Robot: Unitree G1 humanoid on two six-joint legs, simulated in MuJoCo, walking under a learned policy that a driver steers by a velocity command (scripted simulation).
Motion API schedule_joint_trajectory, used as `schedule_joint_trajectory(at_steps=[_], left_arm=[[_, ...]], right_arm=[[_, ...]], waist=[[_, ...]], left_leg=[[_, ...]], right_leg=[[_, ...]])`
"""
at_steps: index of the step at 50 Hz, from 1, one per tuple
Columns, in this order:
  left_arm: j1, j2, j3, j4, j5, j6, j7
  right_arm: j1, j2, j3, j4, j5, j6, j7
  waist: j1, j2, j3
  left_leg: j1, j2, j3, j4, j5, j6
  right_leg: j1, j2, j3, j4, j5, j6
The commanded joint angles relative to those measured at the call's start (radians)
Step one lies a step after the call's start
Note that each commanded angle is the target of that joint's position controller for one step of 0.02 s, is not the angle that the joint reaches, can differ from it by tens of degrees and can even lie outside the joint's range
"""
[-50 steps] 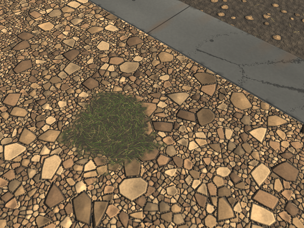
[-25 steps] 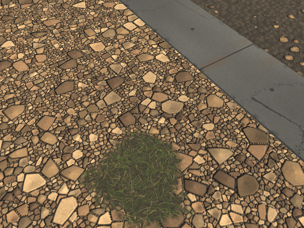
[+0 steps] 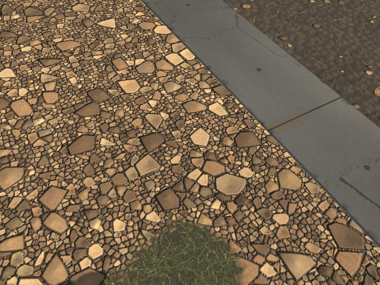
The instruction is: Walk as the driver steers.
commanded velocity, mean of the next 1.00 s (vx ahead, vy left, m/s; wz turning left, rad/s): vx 0.16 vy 0.00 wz -0.47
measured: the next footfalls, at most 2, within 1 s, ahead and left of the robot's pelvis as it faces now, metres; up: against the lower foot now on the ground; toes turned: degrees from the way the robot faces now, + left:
right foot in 0.36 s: +0.33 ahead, -0.13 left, +0.00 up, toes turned -12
left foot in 0.82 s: +0.38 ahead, +0.09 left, +0.00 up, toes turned -31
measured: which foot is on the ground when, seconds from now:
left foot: down 0.00-0.38, up 0.40-0.80, down 0.82-1.00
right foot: up 0.00-0.34, down 0.36-0.82, up 0.84-1.00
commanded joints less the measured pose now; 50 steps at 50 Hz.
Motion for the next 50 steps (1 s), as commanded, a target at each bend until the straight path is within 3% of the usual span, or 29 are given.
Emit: schedule_joint_trajectory(at_steps=[1,4,6,8,11,14,16,17,18,19,20,21,22,23,24,25,27,29,32,37,39,40,41,42,43,44,45,46,50], left_arm=[[0.034,0.059,0.022,-0.053,0.000,0.018,0.007],[-0.018,0.053,0.027,-0.077,0.003,0.031,0.010],[-0.053,0.046,0.028,-0.094,0.013,0.025,0.006],[-0.113,0.022,0.017,-0.119,0.023,0.019,-0.008],[-0.215,0.000,0.006,-0.176,0.027,0.022,-0.034],[-0.227,0.032,0.016,-0.222,0.027,0.029,-0.059],[-0.156,0.072,0.034,-0.228,0.029,0.029,-0.071],[-0.064,0.106,0.052,-0.210,0.027,0.025,-0.069],[0.029,0.167,0.075,-0.197,0.034,0.022,-0.052],[0.045,0.268,0.093,-0.210,0.037,0.033,-0.025],[0.032,0.274,0.085,-0.247,0.050,0.031,-0.025],[-0.003,0.206,0.072,-0.273,0.042,0.041,-0.027],[-0.072,0.164,0.060,-0.285,0.028,0.046,-0.024],[-0.109,0.138,0.054,-0.287,0.017,0.055,-0.018],[-0.137,0.125,0.049,-0.294,0.015,0.062,-0.012],[-0.152,0.130,0.050,-0.302,0.028,0.069,-0.010],[-0.161,0.150,0.060,-0.315,0.039,0.074,-0.003],[-0.147,0.169,0.068,-0.319,0.034,0.080,0.012],[-0.158,0.173,0.071,-0.334,0.026,0.098,0.029],[-0.147,0.164,0.071,-0.346,0.027,0.117,0.032],[-0.160,0.158,0.069,-0.353,0.018,0.125,0.033],[-0.147,0.142,0.064,-0.352,0.012,0.129,0.036],[-0.108,0.087,0.050,-0.354,0.016,0.130,0.035],[-0.118,0.095,0.056,-0.396,0.009,0.117,0.029],[-0.115,0.177,0.079,-0.377,0.029,0.104,0.026],[-0.095,0.195,0.090,-0.345,0.021,0.107,0.024],[-0.065,0.167,0.086,-0.314,0.022,0.120,0.030],[-0.053,0.143,0.079,-0.305,0.027,0.129,0.033],[-0.124,0.071,0.047,-0.330,0.015,0.131,0.031]], right_arm=[[0.011,-0.093,-0.026,-0.025,-0.011,-0.030,0.002],[0.046,-0.116,-0.036,0.010,-0.019,-0.041,-0.011],[0.039,-0.121,-0.033,0.020,-0.022,-0.039,-0.023],[0.022,-0.134,-0.031,0.020,-0.019,-0.031,-0.037],[0.079,-0.160,-0.034,0.042,-0.007,-0.010,-0.058],[0.085,-0.189,-0.045,0.044,0.009,0.028,-0.069],[0.060,-0.207,-0.054,0.026,0.019,0.051,-0.082],[0.047,-0.204,-0.054,0.016,0.021,0.061,-0.086],[0.064,-0.193,-0.049,0.006,0.017,0.060,-0.085],[0.141,-0.099,-0.020,-0.025,-0.037,0.047,-0.072],[0.200,-0.091,-0.003,-0.040,-0.031,0.027,-0.049],[0.132,-0.169,-0.025,-0.036,-0.002,0.023,-0.034],[0.058,-0.167,-0.025,-0.062,0.015,0.029,-0.035],[0.035,-0.151,-0.025,-0.055,0.003,0.040,-0.048],[0.029,-0.160,-0.031,-0.061,-0.006,0.056,-0.060],[0.038,-0.154,-0.033,-0.064,-0.007,0.069,-0.062],[0.061,-0.120,-0.027,-0.065,-0.009,0.077,-0.069],[0.046,-0.112,-0.023,-0.070,-0.009,0.079,-0.076],[0.005,-0.115,-0.023,-0.083,-0.005,0.084,-0.076],[-0.024,-0.126,-0.030,-0.105,0.005,0.061,-0.059],[0.025,-0.129,-0.038,-0.095,0.009,0.048,-0.049],[0.061,-0.151,-0.048,-0.086,0.005,0.045,-0.046],[0.089,-0.226,-0.067,-0.092,-0.016,0.049,-0.050],[0.056,-0.290,-0.082,-0.090,-0.050,0.062,-0.049],[0.010,-0.231,-0.069,-0.127,-0.056,0.057,-0.051],[-0.036,-0.182,-0.057,-0.143,-0.043,0.056,-0.056],[-0.069,-0.156,-0.049,-0.151,-0.025,0.058,-0.057],[-0.072,-0.140,-0.043,-0.152,-0.008,0.060,-0.058],[-0.016,-0.131,-0.035,-0.136,-0.011,0.076,-0.064]], waist=[[0.003,0.146,-0.024],[0.002,0.099,0.008],[0.005,0.089,0.024],[-0.008,0.093,0.027],[-0.053,0.085,0.022],[-0.047,0.103,0.001],[-0.004,0.122,-0.043],[0.041,0.104,-0.089],[0.087,0.034,-0.153],[0.022,-0.183,-0.264],[0.002,-0.221,-0.446],[0.054,-0.060,-0.444],[0.038,-0.009,-0.313],[0.011,0.071,-0.212],[-0.015,0.056,-0.160],[-0.038,0.017,-0.138],[-0.049,-0.035,-0.140],[-0.039,-0.048,-0.170],[-0.022,-0.074,-0.173],[0.002,-0.136,-0.145],[-0.029,-0.142,-0.141],[-0.043,-0.121,-0.138],[-0.024,0.046,-0.155],[0.013,0.361,-0.091],[-0.003,0.281,-0.087],[0.012,0.197,-0.082],[0.026,0.157,-0.071],[0.018,0.158,-0.060],[-0.023,0.198,-0.055]], left_leg=[[0.133,0.262,-0.240,-0.307,0.046,0.150],[0.143,0.260,-0.131,-0.330,0.180,0.149],[0.142,0.238,-0.035,-0.309,0.396,0.128],[0.118,0.202,0.063,-0.285,0.511,0.095],[0.200,0.230,0.089,-0.234,0.578,0.086],[0.329,0.279,0.087,-0.124,0.671,0.079],[0.360,0.284,0.089,0.021,0.826,0.059],[0.348,0.254,0.104,0.167,0.822,0.035],[0.248,0.186,0.125,0.392,0.649,-0.019],[-0.071,0.057,0.126,0.729,-0.110,-0.086],[-0.310,-0.087,-0.079,0.996,-0.570,-0.117],[-0.345,-0.011,-0.190,1.020,-0.483,-0.100],[-0.381,0.020,-0.169,0.962,-0.393,-0.091],[-0.378,0.054,-0.157,0.878,-0.336,-0.097],[-0.329,0.072,-0.157,0.798,-0.300,-0.100],[-0.263,0.066,-0.145,0.748,-0.276,-0.102],[-0.213,0.044,-0.125,0.632,-0.250,-0.119],[-0.202,0.033,-0.134,0.543,-0.216,-0.136],[-0.178,0.023,-0.149,0.444,-0.142,-0.144],[-0.113,-0.002,-0.153,0.255,-0.154,-0.121],[-0.012,-0.009,-0.132,0.071,-0.086,-0.093],[0.083,0.033,-0.144,-0.039,-0.023,-0.069],[0.201,0.249,-0.323,-0.108,-0.014,0.008],[0.167,0.421,-0.574,-0.172,0.154,0.168],[0.124,0.444,-0.589,-0.167,0.184,0.217],[0.107,0.380,-0.474,-0.139,0.197,0.176],[0.108,0.310,-0.380,-0.117,0.198,0.131],[0.116,0.288,-0.338,-0.112,0.216,0.124],[0.176,0.235,-0.230,-0.109,0.253,0.139]], right_leg=[[-0.172,-0.085,0.068,0.005,0.113,0.003],[-0.248,-0.070,0.107,-0.079,0.241,0.019],[-0.233,-0.042,0.095,-0.207,0.348,0.026],[-0.153,-0.022,0.017,-0.364,0.459,0.025],[-0.138,-0.003,-0.041,-0.479,0.499,0.019],[-0.157,0.019,-0.064,-0.526,0.350,-0.012],[-0.074,0.066,-0.100,-0.548,0.238,-0.045],[0.037,0.101,-0.110,-0.617,0.272,-0.070],[0.230,0.081,-0.039,-0.707,0.530,-0.113],[0.543,-0.157,0.272,-0.595,1.060,-0.234],[0.748,-0.344,0.671,-0.662,1.071,-0.443],[0.691,-0.285,0.560,-0.701,0.904,-0.397],[0.562,-0.231,0.442,-0.724,0.756,-0.339],[0.420,-0.182,0.375,-0.759,0.633,-0.289],[0.298,-0.150,0.344,-0.789,0.547,-0.266],[0.206,-0.119,0.325,-0.813,0.502,-0.253],[0.145,-0.084,0.292,-0.821,0.523,-0.247],[0.154,-0.079,0.301,-0.811,0.487,-0.241],[0.132,-0.056,0.335,-0.820,0.239,-0.206],[0.156,-0.048,0.432,-0.800,0.117,-0.175],[0.153,-0.028,0.451,-0.755,0.153,-0.147],[0.109,0.010,0.430,-0.710,0.119,-0.111],[-0.012,0.096,0.320,-0.517,-0.095,-0.051],[-0.203,0.241,0.104,-0.303,-0.269,0.004],[-0.204,0.169,0.147,-0.092,-0.245,0.038],[-0.184,0.164,0.146,-0.010,-0.179,0.050],[-0.173,0.160,0.131,0.039,-0.133,0.069],[-0.184,0.161,0.127,0.092,-0.093,0.086],[-0.146,0.138,0.070,-0.067,-0.048,0.118]])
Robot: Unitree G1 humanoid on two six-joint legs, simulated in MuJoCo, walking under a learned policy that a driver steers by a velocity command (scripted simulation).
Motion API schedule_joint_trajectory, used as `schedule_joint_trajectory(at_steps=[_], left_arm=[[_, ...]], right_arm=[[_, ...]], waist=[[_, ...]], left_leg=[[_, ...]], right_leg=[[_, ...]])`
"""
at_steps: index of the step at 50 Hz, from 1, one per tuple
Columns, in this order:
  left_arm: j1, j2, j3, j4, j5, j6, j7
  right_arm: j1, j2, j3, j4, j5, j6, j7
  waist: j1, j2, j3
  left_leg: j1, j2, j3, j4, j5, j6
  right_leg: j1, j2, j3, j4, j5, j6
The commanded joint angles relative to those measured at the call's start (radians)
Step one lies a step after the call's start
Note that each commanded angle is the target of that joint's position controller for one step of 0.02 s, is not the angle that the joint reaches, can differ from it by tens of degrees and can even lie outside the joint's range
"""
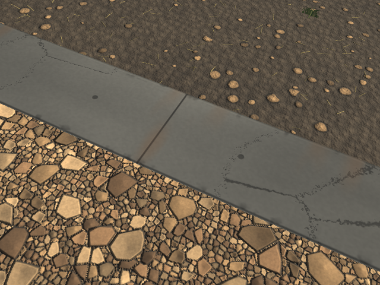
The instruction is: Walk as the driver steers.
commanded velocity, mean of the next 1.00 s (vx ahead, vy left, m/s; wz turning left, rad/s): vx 0.30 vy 0.00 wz -0.07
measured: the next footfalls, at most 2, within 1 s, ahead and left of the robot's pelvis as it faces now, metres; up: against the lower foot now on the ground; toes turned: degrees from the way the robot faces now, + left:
right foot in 0.18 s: +0.02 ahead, -0.14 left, +0.00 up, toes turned +1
left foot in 0.50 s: +0.11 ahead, +0.11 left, +0.00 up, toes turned -1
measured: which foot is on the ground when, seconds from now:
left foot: down 0.00-0.22, up 0.24-0.48, down 0.50-1.00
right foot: up 0.00-0.16, down 0.18-0.50, up 0.52-0.98, down 1.00-1.00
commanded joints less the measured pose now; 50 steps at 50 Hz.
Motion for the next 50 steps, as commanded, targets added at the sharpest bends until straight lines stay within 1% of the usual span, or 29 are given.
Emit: schedule_joint_trajectory(at_steps=[1,3,5,7,8,9,10,11,12,13,15,17,19,22,24,25,26,27,28,30,32,36,39,42,45,47,48,49,50], left_arm=[[-0.035,0.006,-0.009,-0.081,0.000,-0.013,-0.001],[-0.059,-0.019,-0.024,-0.090,0.004,-0.016,-0.009],[-0.051,0.005,-0.018,-0.082,-0.003,-0.018,-0.014],[0.007,0.002,-0.015,-0.048,-0.001,-0.022,-0.018],[0.012,0.016,-0.015,-0.045,0.007,-0.023,-0.017],[0.025,0.061,-0.010,-0.056,0.016,-0.022,-0.009],[0.012,0.100,-0.005,-0.047,0.027,-0.018,-0.003],[0.012,0.032,-0.017,-0.037,0.025,-0.022,-0.014],[0.023,0.049,-0.011,-0.037,0.025,-0.026,-0.021],[0.056,0.085,-0.002,-0.023,0.026,-0.031,-0.019],[0.102,0.103,0.000,-0.004,0.014,-0.055,-0.012],[0.129,0.081,-0.005,0.007,0.000,-0.076,-0.007],[0.096,0.077,-0.005,0.001,-0.009,-0.083,-0.009],[0.030,0.094,0.000,-0.009,-0.017,-0.076,-0.022],[0.034,0.053,-0.012,-0.004,-0.011,-0.077,-0.028],[0.016,-0.001,-0.030,-0.012,-0.002,-0.084,-0.031],[0.017,-0.062,-0.047,-0.058,0.005,-0.101,-0.029],[0.001,0.012,-0.028,-0.076,-0.020,-0.118,-0.021],[0.000,0.058,-0.014,-0.065,-0.037,-0.130,-0.021],[-0.001,0.047,-0.013,-0.036,-0.018,-0.137,-0.026],[0.003,0.029,-0.012,-0.022,-0.005,-0.136,-0.035],[-0.063,-0.008,-0.024,-0.036,0.001,-0.131,-0.041],[-0.170,-0.040,-0.041,-0.062,-0.004,-0.141,-0.054],[-0.257,-0.041,-0.047,-0.084,-0.013,-0.149,-0.074],[-0.306,-0.025,-0.045,-0.105,-0.017,-0.158,-0.092],[-0.270,0.004,-0.034,-0.099,-0.014,-0.161,-0.095],[-0.208,0.030,-0.022,-0.084,-0.010,-0.158,-0.090],[-0.066,0.068,-0.001,-0.047,-0.003,-0.157,-0.078],[0.108,0.113,0.012,-0.013,0.016,-0.156,-0.063]], right_arm=[[-0.036,-0.135,-0.028,-0.064,0.003,-0.004,-0.007],[-0.032,-0.156,-0.032,-0.058,0.007,0.001,-0.003],[-0.008,-0.178,-0.037,-0.048,0.015,0.005,0.003],[-0.014,-0.168,-0.030,-0.039,0.033,0.005,0.007],[0.025,-0.152,-0.024,-0.023,0.037,-0.002,0.010],[0.044,-0.125,-0.012,-0.024,0.015,-0.016,0.017],[0.080,-0.063,0.007,-0.029,-0.018,-0.036,0.031],[0.011,-0.067,0.011,-0.032,-0.019,-0.040,0.029],[-0.049,-0.111,-0.001,-0.038,-0.004,-0.040,0.028],[-0.088,-0.116,-0.007,-0.045,0.011,-0.040,0.026],[-0.113,-0.136,-0.019,-0.068,0.029,-0.046,0.028],[-0.102,-0.131,-0.023,-0.071,0.046,-0.066,0.044],[-0.102,-0.106,-0.014,-0.063,0.045,-0.084,0.061],[-0.008,-0.092,-0.011,-0.017,0.035,-0.093,0.079],[0.126,-0.107,-0.023,0.035,0.033,-0.085,0.074],[0.212,-0.139,-0.032,0.048,0.034,-0.085,0.065],[0.284,-0.265,-0.055,0.043,0.026,-0.086,0.058],[0.295,-0.275,-0.058,0.038,0.012,-0.092,0.064],[0.227,-0.221,-0.039,0.023,0.015,-0.098,0.061],[0.154,-0.173,-0.021,0.004,0.009,-0.100,0.056],[0.135,-0.156,-0.012,0.000,0.006,-0.097,0.052],[0.171,-0.157,-0.008,0.021,0.015,-0.092,0.041],[0.206,-0.168,-0.008,0.044,0.019,-0.082,0.030],[0.249,-0.181,-0.010,0.068,0.027,-0.075,0.027],[0.268,-0.190,-0.015,0.090,0.034,-0.064,0.027],[0.258,-0.209,-0.023,0.093,0.035,-0.056,0.022],[0.252,-0.225,-0.029,0.093,0.034,-0.052,0.019],[0.236,-0.219,-0.026,0.090,0.031,-0.043,0.017],[0.224,-0.194,-0.014,0.068,0.019,-0.044,0.013]], waist=[[0.005,0.220,-0.071],[-0.008,0.259,-0.086],[-0.019,0.273,-0.086],[0.018,0.241,-0.072],[0.016,0.213,-0.072],[0.001,0.116,-0.119],[-0.051,-0.089,-0.153],[0.002,-0.132,-0.147],[0.042,-0.124,-0.081],[0.069,-0.149,-0.014],[0.087,-0.214,0.092],[0.080,-0.179,0.094],[0.068,-0.120,0.074],[0.005,-0.087,0.011],[-0.052,-0.048,-0.024],[-0.088,0.031,-0.034],[-0.089,0.309,-0.064],[-0.098,0.321,-0.039],[-0.065,0.226,0.047],[-0.031,0.149,0.075],[-0.012,0.145,0.064],[-0.024,0.113,0.055],[-0.057,0.124,0.072],[-0.081,0.116,0.104],[-0.071,0.121,0.117],[-0.029,0.142,0.073],[0.010,0.165,0.016],[0.094,0.162,-0.076],[0.169,0.143,-0.216]], left_leg=[[0.161,0.178,-0.152,-0.123,0.310,0.192],[0.145,0.186,-0.141,-0.115,0.320,0.198],[0.141,0.201,-0.164,-0.098,0.344,0.208],[0.107,0.186,-0.154,-0.058,0.354,0.180],[0.064,0.171,-0.150,-0.049,0.316,0.134],[-0.007,0.133,-0.113,0.005,0.206,0.065],[-0.073,0.030,0.001,0.042,-0.032,-0.006],[-0.021,0.005,0.036,0.049,-0.106,-0.041],[-0.069,-0.034,0.079,0.128,-0.140,-0.050],[-0.145,-0.050,0.094,0.193,-0.180,-0.042],[-0.278,-0.014,0.030,0.324,-0.277,-0.002],[-0.381,0.026,-0.014,0.394,-0.322,0.043],[-0.328,0.032,0.001,0.288,-0.267,0.067],[0.004,-0.034,0.080,0.086,-0.025,0.056],[0.234,-0.060,0.086,0.045,0.024,0.042],[0.339,0.034,-0.044,-0.011,-0.040,0.071],[0.440,0.269,-0.436,-0.175,-0.226,0.190],[0.402,0.378,-0.724,-0.296,-0.439,0.306],[0.364,0.367,-0.671,-0.300,-0.506,0.292],[0.308,0.277,-0.477,-0.299,-0.331,0.230],[0.259,0.211,-0.333,-0.321,-0.124,0.195],[0.260,0.168,-0.170,-0.340,0.191,0.193],[0.232,0.144,-0.090,-0.348,0.253,0.177],[0.243,0.168,-0.080,-0.352,0.236,0.183],[0.334,0.212,-0.084,-0.309,0.322,0.176],[0.393,0.223,-0.074,-0.225,0.563,0.156],[0.411,0.217,-0.064,-0.140,0.758,0.146],[0.374,0.174,-0.040,0.045,0.912,0.117],[0.177,0.134,-0.043,0.290,0.755,0.078]], right_leg=[[-0.009,-0.046,-0.039,-0.149,0.006,0.026],[0.118,-0.080,-0.085,-0.327,-0.032,0.020],[0.196,-0.074,-0.123,-0.463,-0.006,0.010],[0.324,-0.063,-0.145,-0.732,0.196,-0.028],[0.411,-0.082,-0.105,-0.815,0.297,-0.058],[0.533,-0.184,0.008,-0.781,0.485,-0.092],[0.559,-0.276,0.090,-0.719,0.499,-0.161],[0.442,-0.276,0.113,-0.759,0.179,-0.210],[0.413,-0.260,0.143,-0.817,-0.084,-0.218],[0.390,-0.287,0.210,-0.873,-0.242,-0.237],[0.381,-0.363,0.333,-0.939,-0.277,-0.288],[0.464,-0.398,0.365,-0.941,-0.206,-0.309],[0.469,-0.366,0.293,-0.940,-0.112,-0.287],[0.312,-0.284,0.141,-0.893,0.025,-0.254],[0.181,-0.240,0.087,-0.790,0.002,-0.215],[0.083,-0.183,0.025,-0.618,-0.002,-0.164],[-0.113,-0.066,-0.116,-0.252,-0.079,-0.081],[-0.251,-0.063,-0.044,-0.044,-0.190,-0.074],[-0.329,-0.128,-0.011,0.037,-0.102,-0.094],[-0.323,-0.181,-0.036,0.016,0.077,-0.113],[-0.251,-0.207,-0.052,-0.044,0.190,-0.104],[-0.238,-0.198,-0.098,-0.211,0.337,-0.060],[-0.164,-0.174,-0.128,-0.410,0.467,-0.050],[-0.119,-0.152,-0.144,-0.528,0.518,-0.058],[-0.120,-0.137,-0.138,-0.596,0.462,-0.095],[-0.039,-0.106,-0.155,-0.623,0.390,-0.131],[0.058,-0.075,-0.177,-0.618,0.352,-0.152],[0.265,-0.048,-0.195,-0.657,0.394,-0.185],[0.600,-0.165,-0.087,-0.607,0.542,-0.237]])
Over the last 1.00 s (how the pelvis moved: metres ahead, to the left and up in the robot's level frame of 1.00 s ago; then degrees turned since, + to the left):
0.27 0.01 0.00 -32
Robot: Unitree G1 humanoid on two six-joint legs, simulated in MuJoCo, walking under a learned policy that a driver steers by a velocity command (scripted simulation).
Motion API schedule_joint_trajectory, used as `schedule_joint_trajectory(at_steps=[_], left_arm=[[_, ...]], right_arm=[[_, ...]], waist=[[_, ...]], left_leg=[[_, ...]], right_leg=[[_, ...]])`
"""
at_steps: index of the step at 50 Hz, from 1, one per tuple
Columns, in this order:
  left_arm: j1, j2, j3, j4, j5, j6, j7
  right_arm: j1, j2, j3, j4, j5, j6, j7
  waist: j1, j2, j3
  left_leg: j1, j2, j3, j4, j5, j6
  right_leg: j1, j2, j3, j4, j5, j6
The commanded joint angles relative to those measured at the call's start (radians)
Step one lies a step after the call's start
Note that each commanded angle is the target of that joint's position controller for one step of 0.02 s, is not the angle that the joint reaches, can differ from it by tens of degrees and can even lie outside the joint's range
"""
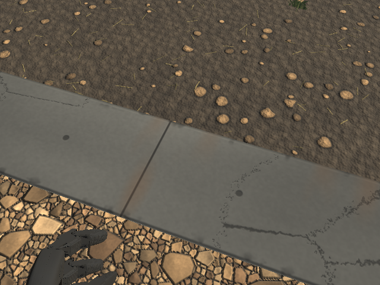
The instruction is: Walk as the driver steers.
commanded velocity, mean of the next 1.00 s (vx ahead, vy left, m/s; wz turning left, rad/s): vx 0.10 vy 0.00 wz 0.48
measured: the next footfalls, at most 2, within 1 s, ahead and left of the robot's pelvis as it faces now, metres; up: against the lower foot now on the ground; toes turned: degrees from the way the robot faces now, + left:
left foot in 0.48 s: +0.23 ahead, +0.14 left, +0.00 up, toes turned +16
right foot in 0.94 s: +0.30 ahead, -0.08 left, +0.00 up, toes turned +33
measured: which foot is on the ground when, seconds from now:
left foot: down 0.00-0.02, up 0.04-0.46, down 0.48-0.94, up 0.96-1.00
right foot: down 0.00-0.50, up 0.52-0.92, down 0.94-1.00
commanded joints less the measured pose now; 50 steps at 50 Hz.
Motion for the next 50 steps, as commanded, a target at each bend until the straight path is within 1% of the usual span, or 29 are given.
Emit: schedule_joint_trajectory(at_steps=[1,2,3,4,5,6,8,10,12,16,20,22,23,24,25,26,27,28,29,30,32,37,43,45,46,47,48,49,50], left_arm=[[0.399,0.308,0.098,0.026,0.049,-0.005,0.030],[0.426,0.220,0.080,0.027,0.040,0.002,0.030],[0.339,0.183,0.063,0.022,0.029,0.008,0.033],[0.271,0.142,0.050,0.030,0.019,0.009,0.035],[0.218,0.111,0.041,0.042,0.018,0.005,0.031],[0.176,0.100,0.038,0.048,0.025,-0.003,0.029],[0.113,0.110,0.044,0.061,0.039,-0.015,0.026],[0.080,0.134,0.051,0.080,0.041,-0.018,0.035],[0.082,0.151,0.058,0.098,0.035,-0.008,0.052],[0.091,0.183,0.065,0.119,0.025,0.029,0.075],[0.118,0.223,0.080,0.136,0.002,0.066,0.072],[0.114,0.231,0.084,0.140,-0.015,0.078,0.072],[0.112,0.223,0.083,0.143,-0.023,0.083,0.074],[0.163,0.198,0.078,0.163,-0.020,0.085,0.072],[0.172,0.158,0.065,0.143,0.015,0.080,0.070],[0.143,0.122,0.048,0.092,0.042,0.078,0.070],[0.091,0.169,0.061,0.106,0.030,0.081,0.066],[0.075,0.173,0.064,0.097,0.003,0.085,0.065],[0.085,0.163,0.064,0.113,0.004,0.088,0.074],[0.078,0.178,0.069,0.113,0.014,0.092,0.082],[0.102,0.167,0.070,0.120,0.014,0.097,0.082],[0.080,0.133,0.055,0.118,0.009,0.097,0.084],[0.091,0.153,0.063,0.112,0.001,0.081,0.063],[0.144,0.152,0.068,0.124,0.002,0.071,0.053],[0.183,0.165,0.075,0.136,0.007,0.068,0.052],[0.216,0.233,0.093,0.135,0.024,0.071,0.057],[0.188,0.318,0.108,0.136,0.043,0.082,0.063],[0.157,0.262,0.096,0.105,0.060,0.075,0.065],[0.098,0.207,0.080,0.085,0.051,0.073,0.074]], right_arm=[[0.081,-0.019,0.009,-0.102,-0.028,-0.019,-0.002],[0.104,-0.092,-0.004,-0.057,-0.002,-0.033,0.003],[-0.014,-0.173,-0.035,-0.090,0.032,-0.032,0.003],[-0.092,-0.161,-0.032,-0.117,0.030,-0.027,-0.004],[-0.117,-0.138,-0.032,-0.117,0.016,-0.015,-0.010],[-0.092,-0.124,-0.039,-0.110,0.009,0.006,-0.015],[-0.038,-0.082,-0.039,-0.101,0.009,0.044,-0.023],[-0.068,-0.073,-0.042,-0.135,0.004,0.062,-0.031],[-0.119,-0.071,-0.041,-0.167,-0.004,0.065,-0.026],[-0.232,-0.068,-0.038,-0.224,-0.003,0.065,0.002],[-0.303,-0.098,-0.052,-0.287,-0.004,0.079,0.024],[-0.303,-0.102,-0.059,-0.309,-0.004,0.085,0.032],[-0.281,-0.105,-0.064,-0.309,-0.004,0.083,0.032],[-0.231,-0.144,-0.081,-0.300,-0.010,0.079,0.023],[-0.160,-0.266,-0.116,-0.302,-0.015,0.074,0.000],[-0.162,-0.327,-0.120,-0.326,-0.040,0.064,-0.001],[-0.154,-0.241,-0.097,-0.330,-0.035,0.045,0.012],[-0.191,-0.224,-0.090,-0.328,-0.028,0.032,0.014],[-0.241,-0.203,-0.087,-0.329,-0.011,0.030,0.010],[-0.285,-0.181,-0.079,-0.337,0.002,0.036,0.003],[-0.321,-0.177,-0.073,-0.355,-0.012,0.045,-0.008],[-0.302,-0.198,-0.085,-0.360,-0.010,0.056,-0.028],[-0.323,-0.196,-0.086,-0.374,-0.008,0.074,-0.020],[-0.352,-0.190,-0.083,-0.381,0.004,0.081,-0.022],[-0.354,-0.178,-0.080,-0.382,0.010,0.084,-0.025],[-0.325,-0.134,-0.068,-0.386,0.005,0.085,-0.026],[-0.288,-0.113,-0.065,-0.411,0.006,0.078,-0.023],[-0.289,-0.201,-0.091,-0.398,-0.013,0.067,-0.023],[-0.275,-0.238,-0.108,-0.374,-0.003,0.069,-0.019]], waist=[[0.174,-0.170,-0.434],[0.213,-0.185,-0.585],[0.203,-0.123,-0.392],[0.169,-0.077,-0.257],[0.131,-0.027,-0.169],[0.089,-0.051,-0.138],[0.043,-0.079,-0.108],[0.030,-0.092,-0.077],[0.043,-0.083,-0.083],[0.087,-0.060,-0.081],[0.111,-0.062,-0.065],[0.098,-0.071,-0.068],[0.079,-0.062,-0.078],[0.065,-0.003,-0.110],[0.058,0.207,-0.162],[0.073,0.375,-0.225],[0.022,0.189,-0.289],[0.044,0.145,-0.241],[0.072,0.082,-0.203],[0.087,0.086,-0.171],[0.118,0.130,-0.174],[0.094,0.147,-0.181],[0.081,0.194,-0.155],[0.115,0.192,-0.154],[0.132,0.172,-0.154],[0.118,0.041,-0.164],[0.062,-0.260,-0.107],[0.091,-0.221,-0.101],[0.069,-0.143,-0.086]], left_leg=[[-0.645,-0.019,-0.036,0.844,0.223,-0.013],[-0.711,-0.076,-0.203,1.019,-0.137,-0.029],[-0.768,-0.012,-0.196,1.041,-0.092,-0.034],[-0.779,0.039,-0.140,0.986,-0.039,-0.039],[-0.747,0.066,-0.121,0.922,-0.001,-0.050],[-0.666,0.095,-0.117,0.871,0.039,-0.054],[-0.563,0.090,-0.085,0.842,0.090,-0.074],[-0.590,0.098,-0.079,0.766,0.143,-0.089],[-0.606,0.116,-0.073,0.663,0.247,-0.087],[-0.585,0.117,-0.031,0.483,0.360,-0.071],[-0.603,0.098,0.005,0.380,0.248,-0.039],[-0.574,0.075,0.030,0.292,0.220,-0.010],[-0.510,0.051,0.050,0.200,0.284,0.012],[-0.392,0.030,0.026,0.103,0.450,0.047],[-0.200,0.192,-0.218,0.072,0.895,0.125],[-0.065,0.396,-0.555,0.061,1.056,0.356],[-0.062,0.374,-0.513,0.044,1.003,0.364],[-0.106,0.328,-0.413,0.042,0.924,0.315],[-0.148,0.273,-0.357,0.037,0.803,0.258],[-0.196,0.248,-0.333,0.024,0.741,0.229],[-0.277,0.205,-0.299,0.009,0.747,0.221],[-0.287,0.185,-0.337,0.016,0.612,0.220],[-0.328,0.166,-0.466,0.032,0.472,0.201],[-0.344,0.136,-0.481,0.072,0.474,0.170],[-0.389,0.101,-0.464,0.107,0.420,0.132],[-0.506,0.025,-0.380,0.250,0.220,0.073],[-0.726,-0.152,-0.162,0.443,-0.105,0.009],[-0.745,-0.082,-0.173,0.689,-0.148,-0.035],[-0.732,-0.061,-0.180,0.783,-0.075,-0.045]], right_leg=[[1.000,-0.395,0.498,0.075,0.328,-0.251],[1.003,-0.470,0.713,-0.044,0.322,-0.302],[0.833,-0.423,0.512,-0.072,0.354,-0.245],[0.683,-0.369,0.360,-0.088,0.423,-0.204],[0.534,-0.318,0.263,-0.124,0.450,-0.176],[0.415,-0.286,0.188,-0.168,0.428,-0.156],[0.261,-0.268,0.102,-0.236,0.424,-0.165],[0.221,-0.275,0.040,-0.271,0.418,-0.176],[0.252,-0.271,-0.012,-0.277,0.364,-0.169],[0.309,-0.275,-0.071,-0.272,0.238,-0.158],[0.405,-0.327,-0.055,-0.195,0.170,-0.138],[0.441,-0.338,-0.054,-0.118,0.178,-0.104],[0.435,-0.317,-0.078,-0.046,0.178,-0.069],[0.402,-0.259,-0.118,0.085,0.156,-0.013],[0.213,-0.154,-0.185,0.368,-0.060,0.071],[-0.086,0.015,-0.102,0.638,-0.669,0.142],[-0.116,-0.003,0.074,0.755,-0.681,0.134],[-0.142,-0.021,0.092,0.767,-0.602,0.117],[-0.151,-0.041,0.100,0.720,-0.525,0.112],[-0.143,-0.051,0.106,0.667,-0.466,0.117],[-0.056,-0.023,0.093,0.633,-0.396,0.134],[0.010,0.004,0.112,0.389,-0.352,0.163],[0.119,0.034,0.120,0.182,-0.353,0.136],[0.209,0.039,0.103,0.010,-0.266,0.111],[0.297,0.012,0.104,-0.100,-0.165,0.090],[0.407,-0.162,0.251,-0.162,-0.136,0.028],[0.423,-0.364,0.500,-0.209,0.037,-0.128],[0.356,-0.442,0.561,-0.218,0.065,-0.221],[0.332,-0.382,0.454,-0.201,0.052,-0.189]])
Over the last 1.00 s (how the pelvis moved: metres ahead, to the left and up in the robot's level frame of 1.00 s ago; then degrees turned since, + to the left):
0.28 -0.01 -0.02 -1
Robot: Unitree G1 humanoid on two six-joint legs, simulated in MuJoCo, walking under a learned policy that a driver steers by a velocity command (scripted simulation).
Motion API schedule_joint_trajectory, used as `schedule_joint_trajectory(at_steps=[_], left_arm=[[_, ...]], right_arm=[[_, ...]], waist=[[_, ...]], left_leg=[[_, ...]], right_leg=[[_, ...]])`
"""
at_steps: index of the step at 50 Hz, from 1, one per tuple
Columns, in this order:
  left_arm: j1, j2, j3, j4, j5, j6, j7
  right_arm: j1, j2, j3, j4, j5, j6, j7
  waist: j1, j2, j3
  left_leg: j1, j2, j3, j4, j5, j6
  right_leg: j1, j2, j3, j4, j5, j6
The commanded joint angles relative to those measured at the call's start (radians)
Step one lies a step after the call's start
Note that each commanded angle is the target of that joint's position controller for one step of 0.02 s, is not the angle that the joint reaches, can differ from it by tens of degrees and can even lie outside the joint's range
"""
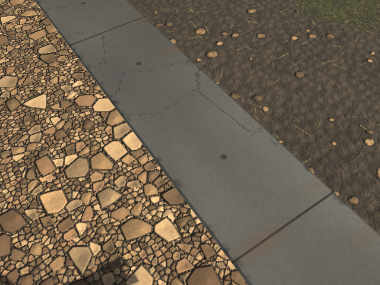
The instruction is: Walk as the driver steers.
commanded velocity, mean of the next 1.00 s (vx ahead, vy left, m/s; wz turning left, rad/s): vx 0.00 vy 0.00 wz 0.60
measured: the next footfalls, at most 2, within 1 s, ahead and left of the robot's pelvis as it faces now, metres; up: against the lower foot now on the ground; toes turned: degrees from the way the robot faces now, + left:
left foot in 0.36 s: +0.01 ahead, +0.15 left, +0.00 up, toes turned +15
right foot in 0.82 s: +0.10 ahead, -0.05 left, +0.00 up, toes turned +34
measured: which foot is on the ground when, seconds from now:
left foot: up 0.00-0.34, down 0.36-0.82, up 0.84-1.00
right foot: down 0.00-0.36, up 0.38-0.80, down 0.82-1.00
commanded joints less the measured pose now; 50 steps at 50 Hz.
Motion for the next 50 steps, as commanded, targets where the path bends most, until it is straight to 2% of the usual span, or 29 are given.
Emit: schedule_joint_trajectory(at_steps=[1,2,3,6,9,11,14,16,17,18,19,20,21,22,23,24,26,30,35,38,40,41,42,43,44,45,46,47,50], left_arm=[[-0.102,0.131,0.029,-0.101,-0.002,-0.013,0.019],[-0.107,0.115,0.024,-0.105,-0.018,-0.013,0.025],[-0.094,0.113,0.020,-0.103,-0.022,-0.009,0.031],[-0.017,0.131,0.025,-0.092,-0.012,0.008,0.043],[0.007,0.172,0.040,-0.090,-0.014,0.017,0.039],[-0.009,0.198,0.049,-0.094,-0.021,0.020,0.029],[-0.010,0.215,0.056,-0.090,-0.037,0.017,0.015],[-0.030,0.216,0.057,-0.086,-0.057,0.014,0.011],[-0.016,0.193,0.052,-0.076,-0.064,0.011,0.009],[0.042,0.148,0.040,-0.057,-0.047,0.007,0.005],[0.033,0.069,0.009,-0.106,0.019,0.003,-0.001],[-0.069,0.119,0.023,-0.135,0.003,0.000,0.010],[-0.096,0.153,0.035,-0.137,-0.024,0.005,0.016],[-0.084,0.154,0.038,-0.130,-0.030,0.008,0.021],[-0.070,0.156,0.041,-0.114,-0.021,0.012,0.028],[-0.054,0.158,0.044,-0.111,-0.014,0.014,0.030],[-0.026,0.140,0.040,-0.102,-0.018,0.012,0.025],[-0.059,0.108,0.026,-0.116,-0.021,0.010,0.024],[-0.070,0.112,0.026,-0.129,-0.029,-0.003,0.010],[-0.049,0.117,0.030,-0.134,-0.034,-0.016,-0.003],[0.011,0.113,0.035,-0.119,-0.032,-0.025,-0.009],[0.041,0.146,0.046,-0.114,-0.022,-0.026,-0.006],[0.043,0.210,0.056,-0.128,-0.008,-0.019,0.003],[0.031,0.242,0.061,-0.121,0.020,-0.017,-0.002],[-0.015,0.185,0.045,-0.149,0.011,-0.022,0.003],[-0.060,0.138,0.032,-0.157,0.002,-0.020,0.011],[-0.085,0.123,0.026,-0.166,-0.008,-0.017,0.017],[-0.088,0.116,0.023,-0.166,-0.020,-0.014,0.024],[-0.029,0.124,0.022,-0.157,-0.010,0.002,0.040]], right_arm=[[0.069,-0.176,-0.067,-0.042,0.000,-0.009,-0.001],[0.076,-0.152,-0.062,-0.033,-0.004,0.000,-0.003],[0.073,-0.123,-0.053,-0.034,0.000,0.006,0.000],[-0.010,-0.078,-0.033,-0.072,0.015,0.004,0.007],[-0.043,-0.057,-0.018,-0.095,0.006,0.003,0.017],[-0.040,-0.055,-0.014,-0.101,0.005,0.004,0.025],[-0.017,-0.074,-0.023,-0.098,0.009,0.013,0.034],[0.030,-0.073,-0.029,-0.084,0.009,0.018,0.041],[0.070,-0.084,-0.039,-0.068,0.007,0.018,0.038],[0.114,-0.139,-0.059,-0.060,0.007,0.015,0.027],[0.135,-0.270,-0.083,-0.085,-0.001,0.008,0.010],[0.150,-0.235,-0.068,-0.093,-0.037,-0.019,0.025],[0.119,-0.201,-0.056,-0.082,-0.038,-0.040,0.032],[0.068,-0.175,-0.049,-0.072,-0.021,-0.049,0.028],[0.029,-0.150,-0.040,-0.075,-0.006,-0.048,0.022],[-0.003,-0.146,-0.034,-0.078,0.000,-0.044,0.015],[-0.013,-0.140,-0.027,-0.081,-0.010,-0.039,0.005],[0.007,-0.153,-0.033,-0.070,-0.007,-0.033,-0.005],[-0.004,-0.169,-0.040,-0.070,-0.008,-0.021,0.002],[-0.022,-0.165,-0.039,-0.071,0.001,-0.015,0.008],[-0.055,-0.154,-0.035,-0.075,0.015,-0.008,0.004],[-0.035,-0.129,-0.029,-0.073,0.016,-0.007,0.000],[0.032,-0.066,-0.013,-0.064,0.000,-0.008,0.002],[0.019,-0.129,-0.035,-0.088,0.009,-0.016,-0.003],[0.044,-0.198,-0.058,-0.063,-0.003,-0.019,-0.005],[0.051,-0.206,-0.068,-0.040,0.004,-0.014,-0.003],[0.070,-0.175,-0.065,-0.015,0.006,-0.002,-0.007],[0.069,-0.152,-0.059,-0.014,0.005,0.006,-0.005],[0.009,-0.094,-0.038,-0.040,0.019,0.006,0.003]], waist=[[-0.044,-0.174,-0.053],[-0.033,-0.173,-0.043],[-0.024,-0.171,-0.036],[0.033,-0.197,-0.043],[0.059,-0.216,-0.077],[0.057,-0.226,-0.085],[0.046,-0.235,-0.086],[0.007,-0.220,-0.090],[-0.013,-0.190,-0.101],[-0.018,-0.053,-0.131],[0.011,0.289,-0.144],[-0.072,0.210,-0.206],[-0.060,0.123,-0.160],[-0.028,0.098,-0.118],[-0.012,0.069,-0.103],[0.008,0.079,-0.097],[0.021,0.092,-0.122],[-0.002,0.096,-0.117],[-0.017,0.118,-0.101],[-0.009,0.128,-0.111],[0.034,0.118,-0.121],[0.034,0.072,-0.137],[-0.010,-0.160,-0.161],[-0.015,-0.345,-0.088],[-0.018,-0.237,-0.074],[-0.033,-0.189,-0.056],[-0.038,-0.163,-0.046],[-0.026,-0.164,-0.032],[0.018,-0.193,-0.039]], left_leg=[[-0.138,0.063,0.021,0.366,-0.058,-0.042],[-0.167,0.067,0.029,0.407,-0.003,-0.059],[-0.173,0.073,0.046,0.425,0.023,-0.072],[-0.203,0.103,0.113,0.297,0.064,-0.098],[-0.132,0.143,0.146,0.139,0.040,-0.102],[-0.037,0.151,0.184,0.041,0.034,-0.088],[0.053,0.140,0.222,-0.094,0.061,-0.058],[0.153,0.123,0.246,-0.269,0.168,-0.013],[0.254,0.101,0.247,-0.376,0.259,0.020],[0.425,0.155,0.136,-0.435,0.478,0.065],[0.599,0.437,-0.250,-0.398,0.934,0.205],[0.501,0.521,-0.351,-0.432,0.877,0.367],[0.463,0.462,-0.261,-0.451,0.783,0.340],[0.423,0.400,-0.191,-0.453,0.690,0.281],[0.401,0.361,-0.158,-0.454,0.633,0.240],[0.357,0.337,-0.136,-0.457,0.646,0.230],[0.335,0.310,-0.122,-0.464,0.641,0.231],[0.347,0.293,-0.165,-0.454,0.526,0.233],[0.279,0.282,-0.271,-0.437,0.414,0.235],[0.293,0.270,-0.340,-0.403,0.462,0.221],[0.265,0.227,-0.340,-0.354,0.457,0.176],[0.194,0.184,-0.304,-0.298,0.341,0.126],[0.066,0.062,-0.144,-0.070,0.005,0.059],[-0.109,-0.029,0.002,0.128,-0.237,0.004],[-0.115,0.046,-0.015,0.302,-0.184,-0.029],[-0.115,0.057,-0.002,0.363,-0.113,-0.045],[-0.122,0.064,0.014,0.403,-0.059,-0.064],[-0.153,0.069,0.023,0.437,-0.014,-0.081],[-0.168,0.094,0.099,0.343,0.037,-0.107]], right_leg=[[0.103,-0.326,0.277,-0.215,0.273,-0.201],[0.127,-0.293,0.218,-0.208,0.270,-0.181],[0.136,-0.276,0.171,-0.206,0.312,-0.183],[0.234,-0.269,0.096,-0.210,0.361,-0.202],[0.281,-0.305,0.062,-0.197,0.407,-0.214],[0.241,-0.318,0.026,-0.195,0.435,-0.211],[0.226,-0.338,0.003,-0.165,0.444,-0.195],[0.205,-0.334,-0.029,-0.099,0.421,-0.155],[0.158,-0.309,-0.067,-0.027,0.362,-0.108],[0.026,-0.248,-0.146,0.138,0.209,-0.029],[-0.301,-0.105,-0.202,0.467,-0.378,0.074],[-0.371,-0.043,-0.026,0.645,-0.446,0.088],[-0.382,-0.065,0.014,0.708,-0.376,0.079],[-0.386,-0.079,0.027,0.687,-0.285,0.069],[-0.379,-0.087,0.036,0.655,-0.220,0.071],[-0.342,-0.075,0.032,0.646,-0.166,0.079],[-0.291,-0.048,0.023,0.621,-0.103,0.092],[-0.262,-0.025,0.037,0.407,-0.084,0.106],[-0.154,0.009,0.051,0.232,-0.116,0.089],[-0.094,0.023,0.054,0.116,-0.113,0.069],[0.029,0.021,0.035,-0.091,0.033,0.044],[0.140,-0.060,0.082,-0.157,0.138,0.013],[0.250,-0.280,0.279,-0.194,0.289,-0.071],[0.170,-0.423,0.492,-0.228,0.386,-0.246],[0.144,-0.428,0.446,-0.226,0.362,-0.275],[0.124,-0.362,0.337,-0.213,0.324,-0.231],[0.130,-0.302,0.253,-0.205,0.275,-0.192],[0.147,-0.288,0.213,-0.202,0.296,-0.191],[0.211,-0.258,0.110,-0.209,0.346,-0.204]])
Over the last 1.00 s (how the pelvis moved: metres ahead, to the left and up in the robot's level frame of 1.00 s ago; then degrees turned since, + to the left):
0.20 0.00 0.02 31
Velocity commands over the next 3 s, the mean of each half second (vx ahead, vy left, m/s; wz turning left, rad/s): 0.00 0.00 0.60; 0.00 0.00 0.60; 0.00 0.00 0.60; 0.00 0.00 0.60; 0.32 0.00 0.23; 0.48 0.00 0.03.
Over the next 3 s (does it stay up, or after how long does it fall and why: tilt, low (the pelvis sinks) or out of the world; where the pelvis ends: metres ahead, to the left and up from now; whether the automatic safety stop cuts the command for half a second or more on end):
stays up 0.08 0.45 0.01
